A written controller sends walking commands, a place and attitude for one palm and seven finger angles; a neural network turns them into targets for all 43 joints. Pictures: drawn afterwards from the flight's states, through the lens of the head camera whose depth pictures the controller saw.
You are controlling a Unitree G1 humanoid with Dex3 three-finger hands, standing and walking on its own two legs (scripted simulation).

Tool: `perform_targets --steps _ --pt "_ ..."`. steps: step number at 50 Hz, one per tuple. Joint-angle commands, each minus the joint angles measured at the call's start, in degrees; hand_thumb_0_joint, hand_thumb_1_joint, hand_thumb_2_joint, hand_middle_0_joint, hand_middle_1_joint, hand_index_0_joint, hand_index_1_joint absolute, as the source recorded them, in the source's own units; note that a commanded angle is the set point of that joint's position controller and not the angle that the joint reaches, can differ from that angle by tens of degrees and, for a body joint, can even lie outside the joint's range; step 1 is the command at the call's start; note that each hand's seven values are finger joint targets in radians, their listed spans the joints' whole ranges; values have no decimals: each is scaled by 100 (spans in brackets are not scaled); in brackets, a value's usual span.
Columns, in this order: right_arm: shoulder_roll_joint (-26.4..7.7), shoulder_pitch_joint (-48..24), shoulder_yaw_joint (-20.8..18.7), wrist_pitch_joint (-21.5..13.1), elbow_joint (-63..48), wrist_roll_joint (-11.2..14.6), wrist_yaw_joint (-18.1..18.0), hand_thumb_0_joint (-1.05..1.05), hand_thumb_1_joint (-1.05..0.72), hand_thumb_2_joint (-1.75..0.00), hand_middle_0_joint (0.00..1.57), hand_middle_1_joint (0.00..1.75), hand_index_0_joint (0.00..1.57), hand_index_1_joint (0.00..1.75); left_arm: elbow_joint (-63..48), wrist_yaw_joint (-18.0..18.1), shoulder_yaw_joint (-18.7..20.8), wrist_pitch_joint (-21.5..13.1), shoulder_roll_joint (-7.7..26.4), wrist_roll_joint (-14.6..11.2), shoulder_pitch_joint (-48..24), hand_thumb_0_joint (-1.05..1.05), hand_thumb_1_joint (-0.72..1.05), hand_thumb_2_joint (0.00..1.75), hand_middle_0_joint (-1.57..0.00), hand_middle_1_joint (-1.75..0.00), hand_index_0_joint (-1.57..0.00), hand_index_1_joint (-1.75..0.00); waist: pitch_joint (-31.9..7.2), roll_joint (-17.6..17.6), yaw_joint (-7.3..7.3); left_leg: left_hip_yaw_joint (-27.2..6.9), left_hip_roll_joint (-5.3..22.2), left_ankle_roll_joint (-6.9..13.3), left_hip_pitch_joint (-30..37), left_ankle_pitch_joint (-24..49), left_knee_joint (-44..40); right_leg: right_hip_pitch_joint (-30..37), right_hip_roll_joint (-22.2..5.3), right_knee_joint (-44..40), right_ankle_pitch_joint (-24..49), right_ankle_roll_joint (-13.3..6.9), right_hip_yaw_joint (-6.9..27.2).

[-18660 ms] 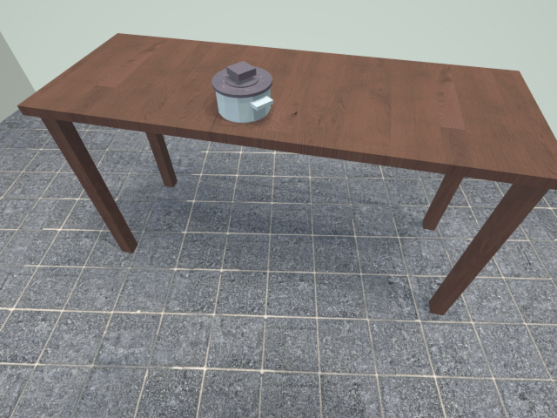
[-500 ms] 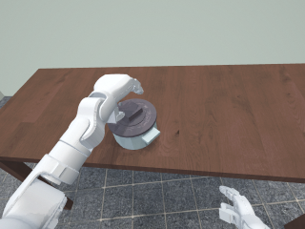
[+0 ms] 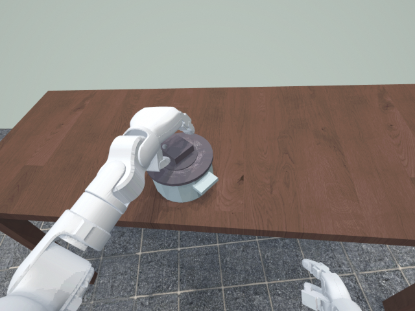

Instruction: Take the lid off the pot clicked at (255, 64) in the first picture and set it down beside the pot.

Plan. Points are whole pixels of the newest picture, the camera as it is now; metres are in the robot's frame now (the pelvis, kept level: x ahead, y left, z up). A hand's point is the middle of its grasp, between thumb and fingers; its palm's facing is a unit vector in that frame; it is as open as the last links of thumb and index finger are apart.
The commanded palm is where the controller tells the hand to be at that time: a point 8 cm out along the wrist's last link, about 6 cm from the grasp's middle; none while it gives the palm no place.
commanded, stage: lower the open fingers around the knob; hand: left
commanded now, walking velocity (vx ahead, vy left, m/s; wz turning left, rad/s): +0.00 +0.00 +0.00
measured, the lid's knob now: (176, 149) +0.43 +0.09 +0.08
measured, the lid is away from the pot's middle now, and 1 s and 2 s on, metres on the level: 0.00 0.00 0.00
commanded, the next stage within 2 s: close the fingers and squeeze the knob in 0.66 s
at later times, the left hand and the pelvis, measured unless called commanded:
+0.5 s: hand (168, 154) +0.40 +0.10 +0.10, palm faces -0.26 -0.05 -0.96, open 10.2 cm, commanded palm +0.38 +0.11 +0.17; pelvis +0.00 +0.00 +0.00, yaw +0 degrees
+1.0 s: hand (168, 155) +0.40 +0.10 +0.10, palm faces -0.26 -0.06 -0.96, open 9.8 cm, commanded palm +0.38 +0.11 +0.17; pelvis +0.01 +0.00 +0.00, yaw +0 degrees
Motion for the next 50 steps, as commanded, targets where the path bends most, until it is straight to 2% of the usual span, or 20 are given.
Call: perform_targets --steps 1,2,3,7,10,12,17,23,25,27,28,37,38,39,41,42,44,46,49,50 --pt "-430 -896 -177 -288 -896 45 16 0 -90 -90 20 30 20 30 -916 324 771 5 875 169 -2506 0 -32 148 -84 -8 -84 -8 -1877 -733 42 -85 -115 285 1496 1012 -64 -209 162 -424 2180 -138 -73" --pt "-471 -858 -221 -277 -916 25 29 0 -90 -90 20 30 20 30 -1089 360 923 -29 992 130 -2455 0 -32 148 -84 -8 -84 -8 -1959 -851 42 -114 -99 307 1525 1106 -34 -122 157 -424 2289 -149 -62" --pt "-404 -918 -207 -291 -966 31 37 0 -90 -90 20 30 20 30 -1236 359 747 -40 819 167 -2439 0 -32 148 -84 -8 -84 -8 -2164 -762 66 -72 -114 314 1622 1205 -31 -56 158 -386 2378 -131 -34" --pt "-468 -813 -199 -245 -857 31 11 0 -90 -90 20 30 20 30 -735 457 922 -14 957 134 -2223 0 -32 148 -84 -8 -84 -8 -1793 -930 27 -76 -97 305 1380 948 -65 -167 166 -475 2198 -123 -52" --pt "-390 -896 -177 -252 -881 48 -17 0 -90 -90 20 30 20 30 -837 492 550 4 616 189 -2524 0 -32 148 -84 -8 -84 -8 -1853 -703 -7 -76 -108 295 1453 879 -77 -267 166 -445 2076 -132 -54" --pt "-444 -823 -222 -261 -859 27 -28 0 -90 -90 20 30 20 30 -715 519 827 12 870 178 -2353 0 -32 148 -84 -8 -84 -8 -1969 -893 6 -86 -107 328 1482 976 -10 -153 170 -460 2226 -129 -23" --pt "-463 -723 -194 -229 -789 54 -72 0 -90 -90 20 30 20 30 -57 533 791 20 767 180 -2057 0 -32 148 -84 -8 -84 -8 -1628 -1002 -43 -31 -115 310 1247 779 -30 -286 161 -516 2144 -96 -27" --pt "-404 -766 -216 -257 -878 35 -73 0 -90 -90 20 30 20 30 -532 567 634 -23 684 269 -2460 0 -32 148 -84 -8 -84 -8 -2234 -639 -31 -66 -142 347 1530 1204 82 -60 176 -364 2587 -124 9" --pt "-404 -716 -206 -243 -816 56 -66 0 -90 -90 20 30 20 30 -226 552 594 29 588 236 -2357 0 -32 148 -84 -8 -84 -8 -1945 -779 -65 -52 -135 335 1409 1091 69 -191 179 -397 2549 -111 -18" --pt "-475 -689 -218 -227 -795 48 -73 0 -90 -90 20 30 20 30 -248 564 838 16 844 208 -2423 0 -32 148 -84 -8 -84 -8 -1953 -912 -48 -72 -129 345 1380 1056 38 -132 176 -431 2530 -113 -16" --pt "-425 -745 -218 -228 -853 55 -69 0 -90 -90 20 30 20 30 -407 533 519 18 521 192 -2463 0 -32 148 -84 -8 -84 -8 -2008 -772 -73 -43 -138 347 1435 1098 35 -151 172 -405 2566 -106 -15" --pt "-471 -737 -226 -279 -832 49 -41 0 -90 -90 20 30 20 30 -461 496 880 4 888 166 -2111 0 -32 148 -84 -8 -84 -8 -1961 -1041 -21 -47 -162 363 1339 1224 105 29 148 -402 2949 -81 13" --pt "-442 -784 -211 -257 -851 59 -43 0 -90 -90 20 30 20 30 -533 496 767 5 808 180 -2210 0 -32 148 -84 -8 -84 -8 -1908 -908 -29 -13 -153 351 1329 1160 56 -18 153 -403 2851 -73 20" --pt "-414 -807 -205 -260 -853 67 -43 0 -90 -90 20 30 20 30 -545 489 653 9 684 205 -2235 0 -24 130 -82 -8 -82 -8 -1937 -884 -30 -26 -162 351 1379 1153 70 -83 159 -403 2790 -74 13" --pt "-413 -790 -194 -248 -826 69 -43 0 -90 -90 20 30 20 30 -432 500 526 43 556 226 -2289 0 -22 130 -83 -8 -83 -8 -1841 -775 -56 -42 -160 337 1390 1088 64 -236 180 -406 2610 -97 -23" --pt "-476 -730 -237 -246 -803 43 -50 0 -90 -90 20 30 20 30 -530 529 861 16 895 216 -2334 0 -21 130 -84 -8 -84 -8 -1949 -862 -37 -60 -137 356 1414 1160 87 -111 167 -412 2718 -110 -10" --pt "-427 -784 -181 -271 -845 57 -68 0 -90 -90 20 30 20 30 -345 533 882 21 918 226 -2117 0 -19 129 -85 -8 -85 -8 -1947 -881 21 -32 -162 341 1327 1132 74 -21 155 -390 2755 -80 28" --pt "-405 -853 -180 -229 -839 73 -66 0 -90 -90 20 30 20 30 -514 506 525 29 584 236 -2409 0 -16 128 -80 -24 -80 -24 -1947 -784 -58 -41 -147 327 1381 1030 34 -179 158 -416 2542 -86 -1" --pt "-425 -806 -184 -248 -842 62 -67 0 -90 -90 20 30 20 30 -460 547 824 19 899 257 -2320 0 -13 127 -75 -40 -75 -40 -2046 -768 10 -69 -147 338 1408 1121 62 -68 168 -388 2618 -106 13" --pt "-396 -816 -182 -255 -841 59 -66 0 -90 -90 20 30 20 30 -441 539 656 31 692 237 -2296 0 -12 126 -74 -43 -74 -43 -2003 -763 -15 -66 -150 334 1417 1177 77 -107 164 -364 2685 -109 -7"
